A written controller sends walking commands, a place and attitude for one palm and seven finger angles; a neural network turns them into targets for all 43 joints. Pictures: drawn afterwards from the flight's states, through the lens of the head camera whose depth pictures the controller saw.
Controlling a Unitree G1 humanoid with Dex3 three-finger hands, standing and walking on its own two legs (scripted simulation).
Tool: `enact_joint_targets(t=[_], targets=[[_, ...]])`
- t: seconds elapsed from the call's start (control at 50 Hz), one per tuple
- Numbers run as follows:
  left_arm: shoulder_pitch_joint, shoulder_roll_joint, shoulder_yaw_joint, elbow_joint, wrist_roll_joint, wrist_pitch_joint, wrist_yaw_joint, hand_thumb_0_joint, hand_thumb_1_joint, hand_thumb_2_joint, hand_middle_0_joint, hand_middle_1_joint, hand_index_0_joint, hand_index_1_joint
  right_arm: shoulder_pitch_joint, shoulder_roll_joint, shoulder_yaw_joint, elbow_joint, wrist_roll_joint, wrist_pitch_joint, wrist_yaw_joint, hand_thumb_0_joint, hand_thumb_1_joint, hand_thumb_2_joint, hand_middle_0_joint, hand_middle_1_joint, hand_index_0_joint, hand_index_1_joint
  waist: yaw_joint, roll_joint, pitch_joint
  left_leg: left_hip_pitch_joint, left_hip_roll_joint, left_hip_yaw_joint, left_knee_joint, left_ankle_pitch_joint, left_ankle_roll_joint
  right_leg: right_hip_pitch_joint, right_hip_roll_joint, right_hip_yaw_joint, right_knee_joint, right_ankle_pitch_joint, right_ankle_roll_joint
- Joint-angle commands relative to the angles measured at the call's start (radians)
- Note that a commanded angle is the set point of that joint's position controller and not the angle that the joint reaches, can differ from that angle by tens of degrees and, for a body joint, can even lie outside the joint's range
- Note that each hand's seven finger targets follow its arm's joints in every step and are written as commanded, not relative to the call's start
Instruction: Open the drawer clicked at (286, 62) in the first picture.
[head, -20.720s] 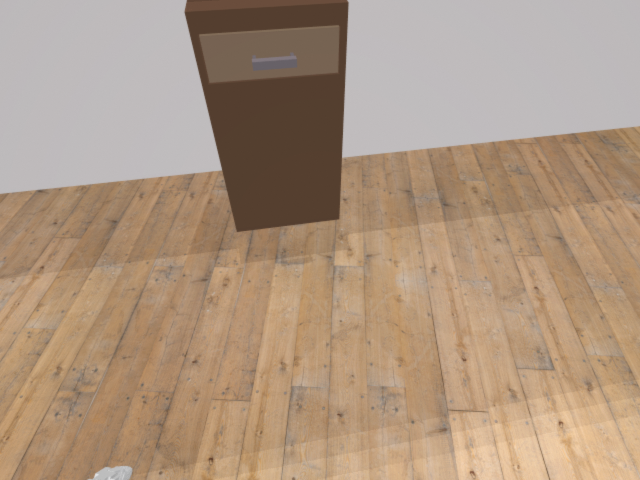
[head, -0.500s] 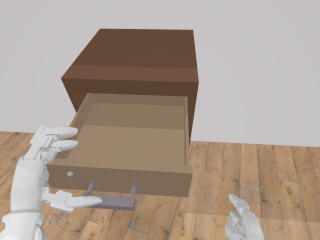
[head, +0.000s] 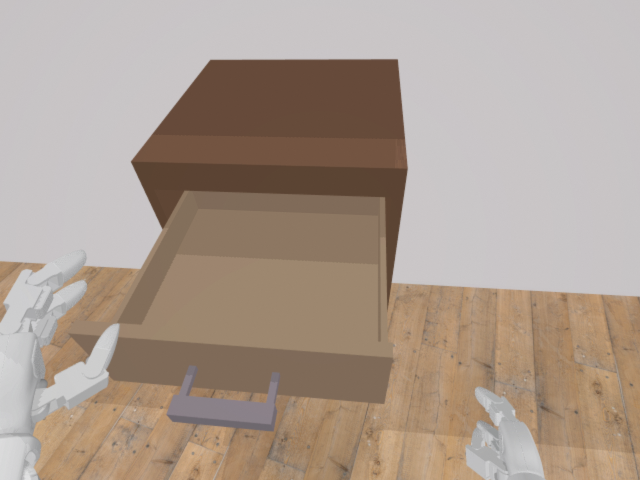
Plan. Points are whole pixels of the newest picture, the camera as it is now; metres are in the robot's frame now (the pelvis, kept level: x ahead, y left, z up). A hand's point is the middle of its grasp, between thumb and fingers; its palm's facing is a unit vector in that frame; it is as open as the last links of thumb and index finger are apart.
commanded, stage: draw the hand back to the body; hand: left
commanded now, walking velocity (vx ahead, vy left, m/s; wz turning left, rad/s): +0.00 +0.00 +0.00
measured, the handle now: (227, 394) +0.23 +0.16 -0.02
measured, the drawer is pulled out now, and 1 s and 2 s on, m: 0.29 0.29 0.29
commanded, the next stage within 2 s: step back with the hand held close in 0.24 s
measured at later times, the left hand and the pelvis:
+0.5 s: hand (84, 357) +0.18 +0.23 +0.17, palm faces +0.37 -0.80 -0.47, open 7.4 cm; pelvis -0.02 -0.01 +0.00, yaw +0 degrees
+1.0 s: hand (24, 439) +0.11 +0.25 +0.16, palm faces +0.34 -0.81 -0.47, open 7.4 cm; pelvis -0.08 +0.02 -0.01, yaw +0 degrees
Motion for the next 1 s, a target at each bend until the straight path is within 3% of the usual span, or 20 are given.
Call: enact_joint_targets(t=[0.0, 0.1, 0.12, 0.2, 0.26, 0.32, 0.34, 0.36, 0.38, 0.42, 0.46, 0.54, 0.56, 0.62, 0.66, 0.7, 0.8, 0.9, 0.96, 0.98], targets=[[-0.061, 0.149, 0.101, -0.223, 0.001, -0.068, 0.015, 0.0, 0.865, 0.885, -0.202, -0.322, -0.202, -0.322, -0.129, -0.095, -0.037, -0.168, -0.002, -0.057, -0.01, 0.0, -0.9, -0.9, 0.2, 0.3, 0.2, 0.3, -0.008, -0.035, -0.078, 0.137, 0.035, -0.023, -0.025, 0.32, 0.018, -0.102, -0.038, -0.004, -0.053, 0.392, 0.016], [-0.066, 0.162, 0.111, -0.23, 0.004, -0.07, 0.018, 0.0, 0.9, 0.9, -0.2, -0.3, -0.2, -0.3, -0.13, -0.095, -0.035, -0.167, -0.003, -0.057, -0.01, 0.0, -0.9, -0.9, 0.2, 0.3, 0.2, 0.3, -0.004, -0.014, -0.086, 0.141, 0.032, -0.024, -0.03, 0.318, 0.017, -0.094, -0.039, -0.001, -0.055, 0.39, 0.014], [-0.05, 0.153, 0.113, -0.19, 0.003, -0.068, 0.018, 0.0, 0.9, 0.9, -0.2, -0.3, -0.2, -0.3, -0.132, -0.094, -0.034, -0.157, -0.005, -0.053, -0.011, 0.0, -0.9, -0.9, 0.2, 0.3, 0.2, 0.3, -0.003, -0.034, -0.058, 0.133, 0.031, -0.022, -0.028, 0.309, 0.018, -0.108, -0.034, -0.007, -0.062, 0.383, 0.015], [-0.057, 0.157, 0.115, -0.206, -0.001, -0.07, 0.016, 0.0, 0.9, 0.9, -0.2, -0.3, -0.2, -0.3, -0.138, -0.091, -0.034, -0.165, -0.002, -0.052, -0.011, 0.0, -0.9, -0.9, 0.2, 0.3, 0.2, 0.3, -0.004, -0.042, -0.062, 0.126, 0.03, -0.022, -0.031, 0.289, 0.019, -0.098, -0.04, 0.001, -0.065, 0.382, 0.016], [-0.08, 0.159, 0.113, -0.223, 0.0, -0.076, 0.015, 0.0, 0.9, 0.9, -0.2, -0.3, -0.2, -0.3, -0.141, -0.094, -0.035, -0.16, -0.002, -0.053, -0.012, 0.0, -0.9, -0.9, 0.2, 0.3, 0.2, 0.3, -0.006, -0.011, -0.052, 0.125, 0.028, -0.025, -0.034, 0.266, 0.016, -0.108, -0.036, 0.002, -0.078, 0.344, 0.013], [-0.056, 0.16, 0.118, -0.189, -0.001, -0.079, 0.016, 0.0, 0.9, 0.9, -0.2, -0.3, -0.2, -0.3, -0.139, -0.095, -0.036, -0.158, -0.004, -0.054, -0.013, 0.0, -0.9, -0.9, 0.2, 0.3, 0.2, 0.3, -0.001, -0.035, -0.047, 0.124, 0.028, -0.024, -0.037, 0.248, 0.02, -0.114, -0.036, 0.001, -0.084, 0.329, 0.016], [-0.228, 0.331, 0.282, -0.332, 0.006, -0.124, 0.021, 0.0, 0.9, 0.9, -0.2, -0.3, -0.2, -0.3, -0.09, -0.111, -0.04, -0.2, 0.003, -0.037, -0.006, 0.0, -0.9, -0.9, 0.2, 0.3, 0.2, 0.3, -0.035, -0.044, 0.021, 0.053, 0.042, -0.038, 0.012, 0.201, 0.038, -0.197, -0.09, 0.113, -0.128, 0.438, 0.018], [-0.24, 0.335, 0.289, -0.296, 0.009, -0.146, 0.017, 0.0, 0.9, 0.9, -0.2, -0.3, -0.2, -0.3, -0.085, -0.097, -0.037, -0.179, 0.0, -0.031, -0.006, 0.0, -0.9, -0.9, 0.2, 0.3, 0.2, 0.3, -0.043, -0.056, 0.021, 0.04, 0.035, -0.048, 0.035, 0.168, 0.032, -0.201, -0.122, 0.125, -0.128, 0.481, 0.009], [-0.1, 0.23, 0.216, -0.17, 0.014, -0.142, 0.004, 0.0, 0.9, 0.9, -0.2, -0.3, -0.2, -0.3, -0.088, -0.094, -0.04, -0.165, -0.006, -0.021, -0.006, 0.0, -0.9, -0.9, 0.2, 0.3, 0.2, 0.3, -0.049, -0.122, 0.015, 0.039, 0.033, -0.045, 0.05, 0.181, 0.035, -0.205, -0.121, 0.105, -0.117, 0.5, 0.018], [-0.003, 0.159, 0.15, -0.16, 0.017, -0.137, -0.013, 0.0, 0.9, 0.9, -0.2, -0.3, -0.2, -0.3, -0.098, -0.109, -0.049, -0.195, 0.001, -0.003, 0.003, 0.0, -0.9, -0.9, 0.2, 0.3, 0.2, 0.3, -0.052, -0.104, -0.05, 0.037, 0.042, -0.033, 0.06, 0.263, 0.04, -0.161, -0.128, 0.09, -0.071, 0.576, 0.034], [0.037, 0.168, 0.155, -0.198, 0.016, -0.141, -0.013, 0.0, 0.9, 0.9, -0.2, -0.3, -0.2, -0.3, -0.111, -0.114, -0.055, -0.211, 0.003, 0.009, 0.004, 0.0, -0.9, -0.9, 0.2, 0.3, 0.2, 0.3, -0.048, -0.052, -0.103, 0.048, 0.054, -0.032, 0.046, 0.33, 0.041, -0.147, -0.126, 0.08, -0.04, 0.566, 0.038], [0.091, 0.209, 0.199, -0.251, 0.016, -0.141, 0.0, 0.0, 0.9, 0.9, -0.2, -0.3, -0.2, -0.3, -0.113, -0.109, -0.069, -0.234, 0.01, 0.039, 0.002, 0.0, -0.9, -0.9, 0.2, 0.3, 0.2, 0.3, -0.051, -0.104, -0.141, 0.017, 0.077, -0.039, 0.057, 0.384, 0.038, -0.139, -0.121, 0.074, -0.002, 0.532, 0.035], [0.092, 0.239, 0.223, -0.28, 0.016, -0.145, 0.009, 0.0, 0.9, 0.9, -0.2, -0.3, -0.2, -0.3, -0.114, -0.112, -0.071, -0.231, 0.01, 0.041, -0.003, 0.0, -0.9, -0.9, 0.2, 0.3, 0.2, 0.3, -0.052, -0.08, -0.156, 0.014, 0.078, -0.042, 0.054, 0.391, 0.037, -0.132, -0.125, 0.075, 0.009, 0.529, 0.031], [0.12, 0.239, 0.233, -0.317, 0.01, -0.15, 0.021, 0.0, 0.9, 0.9, -0.2, -0.3, -0.2, -0.3, -0.106, -0.104, -0.074, -0.244, 0.012, 0.046, -0.007, 0.0, -0.9, -0.9, 0.2, 0.3, 0.2, 0.3, -0.052, -0.049, -0.163, -0.013, 0.095, -0.07, 0.04, 0.412, 0.038, -0.138, -0.108, 0.066, 0.041, 0.452, 0.027], [0.115, 0.258, 0.244, -0.352, 0.011, -0.155, 0.03, 0.0, 0.9, 0.9, -0.2, -0.3, -0.2, -0.3, -0.105, -0.11, -0.075, -0.242, 0.009, 0.042, -0.011, 0.0, -0.9, -0.9, 0.2, 0.3, 0.2, 0.3, -0.051, 0.0, -0.163, -0.034, 0.108, -0.088, 0.019, 0.388, 0.039, -0.141, -0.096, 0.063, 0.054, 0.386, 0.024], [0.134, 0.239, 0.235, -0.351, 0.009, -0.157, 0.034, 0.0, 0.9, 0.9, -0.2, -0.3, -0.2, -0.3, -0.097, -0.107, -0.074, -0.246, 0.007, 0.033, -0.01, 0.0, -0.9, -0.9, 0.2, 0.3, 0.2, 0.3, -0.049, 0.028, -0.156, -0.08, 0.127, -0.111, -0.012, 0.339, 0.044, -0.134, -0.076, 0.045, 0.081, 0.302, 0.028], [0.137, 0.221, 0.23, -0.352, 0.01, -0.172, 0.04, 0.0, 0.9, 0.9, -0.2, -0.3, -0.2, -0.3, -0.084, -0.114, -0.073, -0.24, 0.003, -0.001, -0.007, 0.0, -0.9, -0.9, 0.2, 0.3, 0.2, 0.3, -0.053, 0.059, -0.123, -0.224, 0.163, -0.155, -0.082, 0.096, 0.061, -0.119, -0.051, 0.035, 0.14, 0.147, 0.03], [0.109, 0.203, 0.217, -0.347, 0.012, -0.184, 0.044, 0.0, 0.9, 0.9, -0.2, -0.3, -0.2, -0.3, -0.068, -0.117, -0.07, -0.233, 0.007, -0.028, -0.005, 0.0, -0.9, -0.9, 0.2, 0.3, 0.2, 0.3, -0.065, 0.007, -0.092, -0.319, 0.148, -0.156, -0.068, -0.125, 0.059, -0.129, -0.067, 0.07, 0.126, 0.12, 0.025], [0.092, 0.223, 0.228, -0.342, 0.012, -0.187, 0.052, 0.0, 0.9, 0.9, -0.2, -0.3, -0.2, -0.3, -0.059, -0.115, -0.072, -0.219, 0.002, -0.034, -0.007, 0.0, -0.9, -0.9, 0.2, 0.3, 0.2, 0.3, -0.075, -0.066, -0.072, -0.268, 0.1, -0.131, 0.011, -0.179, 0.041, -0.239, -0.111, 0.14, 0.017, 0.036, 0.001], [0.082, 0.204, 0.206, -0.338, 0.01, -0.187, 0.054, 0.0, 0.9, 0.9, -0.2, -0.3, -0.2, -0.3, -0.054, -0.108, -0.069, -0.217, 0.002, -0.034, -0.006, 0.0, -0.9, -0.9, 0.2, 0.3, 0.2, 0.3, -0.08, -0.091, -0.06, -0.235, 0.082, -0.117, 0.056, -0.182, 0.032, -0.297, -0.136, 0.164, -0.025, -0.02, -0.011]])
